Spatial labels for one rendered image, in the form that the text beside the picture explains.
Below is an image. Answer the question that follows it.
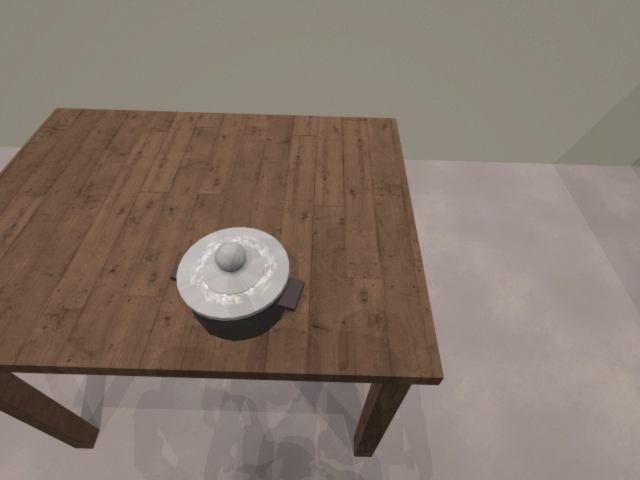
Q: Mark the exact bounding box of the pot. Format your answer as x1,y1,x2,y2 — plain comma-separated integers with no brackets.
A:
170,254,305,341

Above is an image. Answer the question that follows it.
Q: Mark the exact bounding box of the table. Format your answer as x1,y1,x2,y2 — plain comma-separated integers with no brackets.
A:
0,108,444,457

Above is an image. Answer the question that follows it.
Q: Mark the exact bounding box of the lid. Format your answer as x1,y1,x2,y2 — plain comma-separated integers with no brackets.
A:
176,227,289,321

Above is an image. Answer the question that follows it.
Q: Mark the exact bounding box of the knob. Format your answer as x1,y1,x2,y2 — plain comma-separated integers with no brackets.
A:
215,241,246,272

